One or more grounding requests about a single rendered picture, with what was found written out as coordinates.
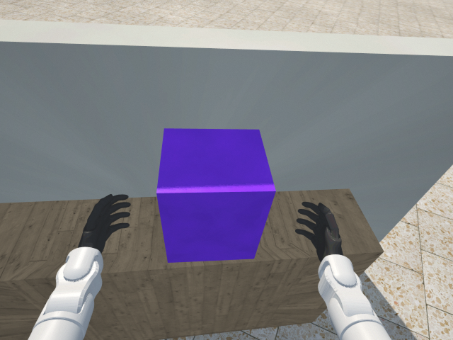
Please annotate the robot left hand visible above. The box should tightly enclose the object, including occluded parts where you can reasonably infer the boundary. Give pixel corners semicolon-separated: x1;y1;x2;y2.
78;194;131;254

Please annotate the robot right hand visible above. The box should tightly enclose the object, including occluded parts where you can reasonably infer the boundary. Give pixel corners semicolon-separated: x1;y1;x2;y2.
295;202;343;262

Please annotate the pedestal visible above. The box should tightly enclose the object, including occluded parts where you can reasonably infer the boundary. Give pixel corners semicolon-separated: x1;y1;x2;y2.
0;188;384;340

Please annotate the robot right forearm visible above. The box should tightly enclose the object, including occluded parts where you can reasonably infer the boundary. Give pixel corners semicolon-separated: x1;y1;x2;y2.
318;254;391;340

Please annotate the robot left forearm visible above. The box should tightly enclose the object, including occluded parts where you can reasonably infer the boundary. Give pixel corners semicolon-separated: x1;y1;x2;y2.
28;247;103;340

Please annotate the carton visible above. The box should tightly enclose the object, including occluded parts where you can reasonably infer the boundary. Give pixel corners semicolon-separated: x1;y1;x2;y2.
156;128;276;263

